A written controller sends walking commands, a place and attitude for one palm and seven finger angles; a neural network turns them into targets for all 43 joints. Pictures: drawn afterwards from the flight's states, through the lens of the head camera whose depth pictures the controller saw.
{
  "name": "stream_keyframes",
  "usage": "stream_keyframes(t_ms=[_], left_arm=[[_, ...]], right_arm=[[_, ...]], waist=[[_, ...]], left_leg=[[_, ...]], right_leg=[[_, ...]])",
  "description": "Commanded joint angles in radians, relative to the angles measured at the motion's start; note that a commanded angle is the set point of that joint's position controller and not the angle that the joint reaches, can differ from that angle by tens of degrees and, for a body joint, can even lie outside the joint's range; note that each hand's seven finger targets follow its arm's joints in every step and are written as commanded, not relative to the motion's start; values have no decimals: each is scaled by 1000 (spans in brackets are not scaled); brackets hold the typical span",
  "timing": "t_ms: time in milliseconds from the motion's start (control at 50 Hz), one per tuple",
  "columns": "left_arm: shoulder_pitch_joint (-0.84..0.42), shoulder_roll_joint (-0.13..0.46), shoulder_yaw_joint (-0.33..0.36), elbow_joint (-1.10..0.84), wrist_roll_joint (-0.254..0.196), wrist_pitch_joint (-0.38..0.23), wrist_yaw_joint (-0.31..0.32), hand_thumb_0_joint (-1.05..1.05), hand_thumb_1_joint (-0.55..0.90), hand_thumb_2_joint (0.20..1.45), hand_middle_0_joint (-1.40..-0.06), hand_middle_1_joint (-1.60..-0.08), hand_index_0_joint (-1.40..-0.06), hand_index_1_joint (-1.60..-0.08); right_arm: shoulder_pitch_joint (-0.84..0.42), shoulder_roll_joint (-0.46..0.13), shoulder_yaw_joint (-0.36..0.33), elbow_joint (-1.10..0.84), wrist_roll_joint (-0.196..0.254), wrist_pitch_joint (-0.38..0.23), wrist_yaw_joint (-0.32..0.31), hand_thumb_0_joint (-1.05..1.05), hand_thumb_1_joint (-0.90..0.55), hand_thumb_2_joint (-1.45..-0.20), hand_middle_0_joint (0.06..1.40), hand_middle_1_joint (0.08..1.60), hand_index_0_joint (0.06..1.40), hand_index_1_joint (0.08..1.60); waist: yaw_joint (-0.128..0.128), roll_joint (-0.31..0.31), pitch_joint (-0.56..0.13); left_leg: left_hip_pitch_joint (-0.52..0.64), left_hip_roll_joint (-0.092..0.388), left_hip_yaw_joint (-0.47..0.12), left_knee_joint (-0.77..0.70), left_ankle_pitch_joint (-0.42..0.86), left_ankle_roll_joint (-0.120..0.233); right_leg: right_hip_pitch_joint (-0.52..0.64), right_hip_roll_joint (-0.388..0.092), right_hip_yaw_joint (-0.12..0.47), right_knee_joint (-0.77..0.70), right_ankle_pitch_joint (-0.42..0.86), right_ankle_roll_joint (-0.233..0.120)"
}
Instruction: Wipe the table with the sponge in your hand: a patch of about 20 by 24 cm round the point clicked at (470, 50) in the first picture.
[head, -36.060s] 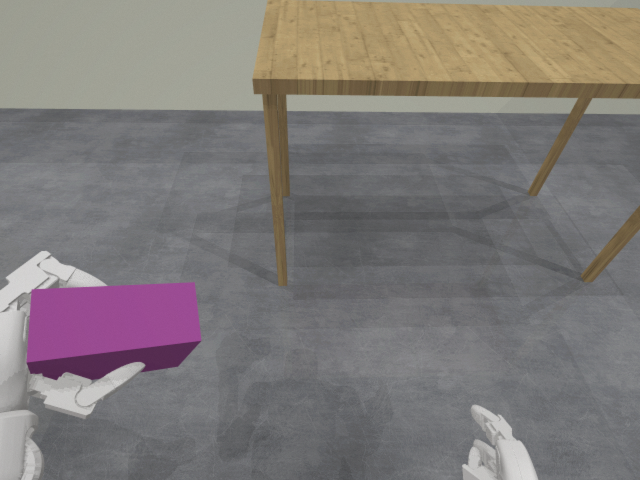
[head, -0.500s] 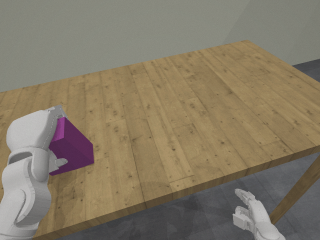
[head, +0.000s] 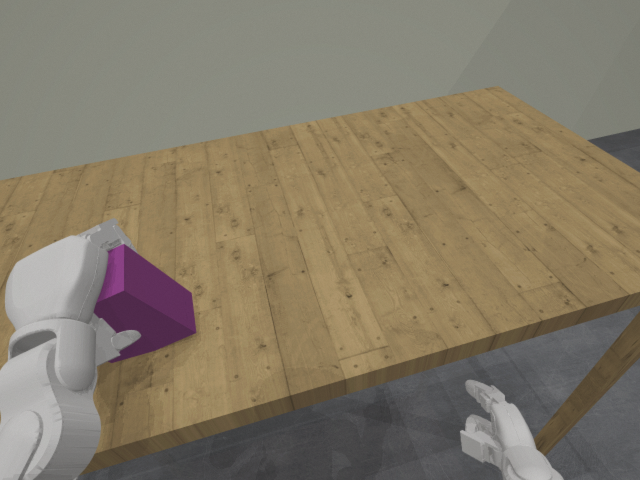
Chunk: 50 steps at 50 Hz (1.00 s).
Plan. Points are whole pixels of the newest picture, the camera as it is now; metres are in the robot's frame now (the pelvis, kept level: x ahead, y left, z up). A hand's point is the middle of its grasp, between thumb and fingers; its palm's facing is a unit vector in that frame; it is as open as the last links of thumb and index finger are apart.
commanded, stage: lift the sponge slowly off the table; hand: left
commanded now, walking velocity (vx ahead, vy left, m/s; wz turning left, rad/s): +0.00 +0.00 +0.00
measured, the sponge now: (134, 316) +0.24 +0.27 +0.12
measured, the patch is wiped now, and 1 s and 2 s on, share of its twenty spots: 0.95 0.95 0.95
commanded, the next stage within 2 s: bring the sponge back beside the body in 1.90 s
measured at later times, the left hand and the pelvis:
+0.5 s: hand (114, 286) +0.24 +0.27 +0.17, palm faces +0.19 -0.15 -0.97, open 10.0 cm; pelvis -0.01 -0.02 +0.00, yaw +1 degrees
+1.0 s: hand (106, 274) +0.23 +0.26 +0.20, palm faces +0.21 -0.12 -0.97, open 10.0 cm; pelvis -0.02 -0.02 +0.00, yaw +1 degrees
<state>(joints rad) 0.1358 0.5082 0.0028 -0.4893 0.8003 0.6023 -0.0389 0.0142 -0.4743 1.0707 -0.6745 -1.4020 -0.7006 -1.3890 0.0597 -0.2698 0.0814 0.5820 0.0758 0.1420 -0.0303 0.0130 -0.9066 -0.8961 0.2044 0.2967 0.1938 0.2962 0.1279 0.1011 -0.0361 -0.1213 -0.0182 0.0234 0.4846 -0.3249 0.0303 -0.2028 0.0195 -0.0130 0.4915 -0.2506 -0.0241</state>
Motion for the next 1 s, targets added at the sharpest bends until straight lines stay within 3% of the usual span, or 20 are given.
stream_keyframes(t_ms=[0, 140, 180, 220, 280, 340, 380, 420, 440, 520, 580, 620, 640, 700, 720, 800, 820, 900, 920, 980], left_arm=[[-145, 146, 42, -53, -18, 7, -23, 0, 100, 1300, -1200, -1600, -1200, -1600], [-231, 194, 62, -90, 3, 2, -43, 0, 100, 1300, -1200, -1600, -1200, -1600], [-211, 172, 44, -57, -6, 1, -51, 0, 100, 1300, -1200, -1600, -1200, -1600], [-262, 197, 59, -93, 0, -4, -52, 0, 100, 1300, -1200, -1600, -1200, -1600], [-297, 209, 58, -7, 5, -2, -55, 0, 100, 1300, -1200, -1600, -1200, -1600], [-405, 266, 83, -13, 27, -8, -57, 0, 100, 1300, -1200, -1600, -1200, -1600], [-372, 255, 76, 32, 21, -9, -70, 0, 100, 1300, -1200, -1600, -1200, -1600], [-400, 298, 110, -25, 29, -18, -76, 0, 100, 1300, -1200, -1600, -1200, -1600], [-421, 298, 104, -31, 31, -22, -77, 0, 100, 1300, -1200, -1600, -1200, -1600], [-387, 323, 137, -59, 18, -34, -90, 0, 100, 1300, -1200, -1600, -1200, -1600], [-415, 334, 135, 26, 21, -36, -91, 0, 100, 1300, -1200, -1600, -1200, -1600], [-490, 363, 147, -13, 26, -41, -90, 0, 100, 1300, -1200, -1600, -1200, -1600], [-524, 372, 146, 3, 37, -45, -85, 0, 100, 1300, -1200, -1600, -1200, -1600], [-499, 346, 128, 3, 27, -53, -93, 0, 100, 1300, -1200, -1600, -1200, -1600], [-520, 365, 144, -36, 28, -56, -94, 0, 100, 1300, -1200, -1600, -1200, -1600], [-527, 359, 136, -2, 28, -59, -94, 0, 100, 1300, -1200, -1600, -1200, -1600], [-569, 353, 126, -46, 24, -60, -97, 0, 100, 1300, -1200, -1600, -1200, -1600], [-572, 370, 138, 28, 25, -56, -94, 0, 100, 1300, -1200, -1600, -1200, -1600], [-603, 381, 144, 1, 30, -53, -95, 0, 100, 1300, -1200, -1600, -1200, -1600], [-597, 349, 116, 35, 22, -46, -100, 0, 100, 1300, -1200, -1600, -1200, -1600]], right_arm=[[-235, -97, -30, -188, -5, -71, -19, 0, -900, -900, 200, 300, 200, 300], [-246, -89, -23, -202, -10, -99, -24, 0, -900, -900, 200, 300, 200, 300], [-250, -90, -25, -183, -8, -94, -24, 0, -900, -900, 200, 300, 200, 300], [-280, -83, -20, -196, -3, -107, -26, 0, -900, -900, 200, 300, 200, 300], [-247, -93, -22, -171, -10, -104, -35, 0, -900, -900, 200, 300, 200, 300], [-250, -91, -18, -176, -13, -121, -42, 0, -900, -900, 200, 300, 200, 300], [-252, -92, -20, -163, -12, -113, -43, 0, -900, -900, 200, 300, 200, 300], [-286, -86, -17, -177, -8, -123, -40, 0, -900, -900, 200, 300, 200, 300], [-261, -87, -17, -177, -17, -124, -42, 0, -900, -900, 200, 300, 200, 300], [-300, -78, -18, -184, -11, -124, -37, 0, -900, -900, 200, 300, 200, 300], [-263, -89, -20, -156, -16, -115, -43, 0, -900, -900, 200, 300, 200, 300], [-298, -85, -16, -171, -8, -127, -47, 0, -900, -900, 200, 300, 200, 300], [-266, -89, -18, -163, -19, -130, -50, 0, -900, -900, 200, 300, 200, 300], [-272, -86, -21, -159, -17, -128, -47, 0, -900, -900, 200, 300, 200, 300], [-312, -79, -18, -176, -8, -141, -48, 0, -900, -900, 200, 300, 200, 300], [-282, -85, -22, -155, -18, -133, -47, 0, -900, -900, 200, 300, 200, 300], [-325, -76, -16, -176, -6, -145, -48, 0, -900, -900, 200, 300, 200, 300], [-286, -85, -24, -150, -16, -135, -51, 0, -900, -900, 200, 300, 200, 300], [-325, -81, -17, -167, -6, -146, -52, 0, -900, -900, 200, 300, 200, 300], [-293, -84, -19, -154, -10, -135, -49, 0, -900, -900, 200, 300, 200, 300]], waist=[[-4, -93, -83], [6, -94, -159], [1, -79, -112], [-1, -63, -136], [-2, -96, -106], [3, -85, -159], [4, -82, -133], [7, -71, -183], [12, -70, -200], [15, -57, -196], [10, -65, -140], [6, -41, -172], [13, -39, -194], [16, -30, -177], [13, -31, -193], [19, -30, -181], [12, -9, -184], [20, -40, -165], [17, -38, -184], [18, -38, -168]], left_leg=[[-89, 11, -49, -86, 292, 10], [-66, -1, -47, -72, 337, 15], [-68, 5, -48, -86, 314, 10], [-56, 3, -56, -88, 301, 12], [-64, 2, -50, -90, 302, 10], [-59, -10, -48, -79, 311, 14], [-61, -9, -46, -87, 302, 11], [-44, -11, -56, -81, 321, 11], [-46, -16, -43, -70, 342, 15], [-41, -15, -54, -73, 340, 12], [-51, -13, -42, -78, 314, 9], [-41, -14, -54, -85, 301, 9], [-43, -19, -45, -76, 321, 11], [-34, -18, -47, -89, 326, 8], [-28, -15, -60, -89, 313, 9], [-31, -17, -48, -99, 320, 7], [-26, -14, -62, -104, 300, 6], [-34, -14, -51, -114, 290, 5], [-32, -12, -61, -112, 280, 4], [-38, -14, -50, -123, 287, 3]], right_leg=[[132, 13, 35, -58, 180, -41], [176, 5, 49, -48, 219, -44], [150, 9, 43, -62, 195, -42], [154, 19, 73, -66, 175, -47], [146, 7, 49, -74, 178, -41], [175, 0, 68, -69, 182, -44], [166, 0, 63, -77, 176, -41], [190, 8, 102, -73, 199, -50], [207, -9, 75, -62, 219, -43], [207, 1, 110, -70, 230, -47], [171, -8, 80, -88, 185, -38], [178, 0, 116, -91, 156, -48], [196, -15, 88, -79, 175, -45], [191, -11, 73, -87, 187, -44], [194, -3, 117, -90, 165, -53], [195, -11, 74, -93, 173, -46], [188, -5, 115, -98, 144, -57], [184, -13, 75, -105, 132, -47], [189, -6, 126, -107, 113, -58], [188, -13, 71, -105, 125, -47]])
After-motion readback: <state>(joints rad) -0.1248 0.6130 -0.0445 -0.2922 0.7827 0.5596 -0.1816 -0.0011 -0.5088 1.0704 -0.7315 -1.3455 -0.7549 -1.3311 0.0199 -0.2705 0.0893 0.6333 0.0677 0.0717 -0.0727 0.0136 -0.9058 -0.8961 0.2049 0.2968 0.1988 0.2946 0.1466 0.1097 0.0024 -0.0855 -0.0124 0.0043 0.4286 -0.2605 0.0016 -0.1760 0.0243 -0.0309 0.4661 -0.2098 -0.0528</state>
